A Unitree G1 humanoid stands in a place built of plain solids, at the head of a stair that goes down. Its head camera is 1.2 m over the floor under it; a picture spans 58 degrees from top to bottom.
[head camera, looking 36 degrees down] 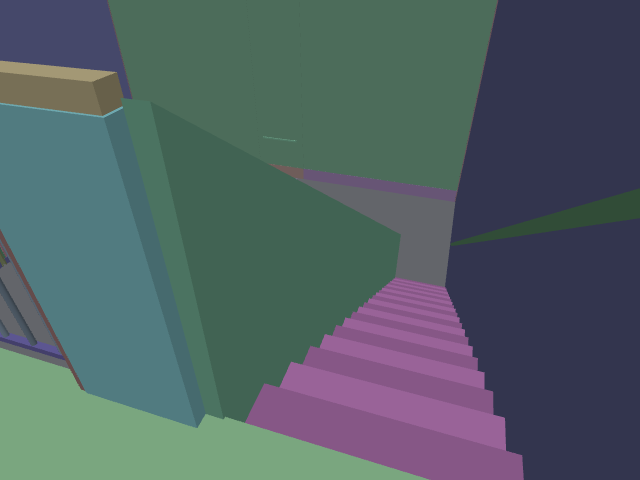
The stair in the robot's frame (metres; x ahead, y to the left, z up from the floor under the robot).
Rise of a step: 0.19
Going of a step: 0.26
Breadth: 0.90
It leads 18 degrees to the right of straight ahead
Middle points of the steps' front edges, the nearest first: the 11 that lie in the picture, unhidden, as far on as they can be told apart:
0.61 -0.14 0.00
0.86 -0.22 -0.18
1.11 -0.30 -0.37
1.36 -0.38 -0.56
1.61 -0.46 -0.75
1.86 -0.54 -0.94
2.11 -0.62 -1.13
2.36 -0.70 -1.32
2.61 -0.77 -1.51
2.86 -0.85 -1.70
3.11 -0.93 -1.89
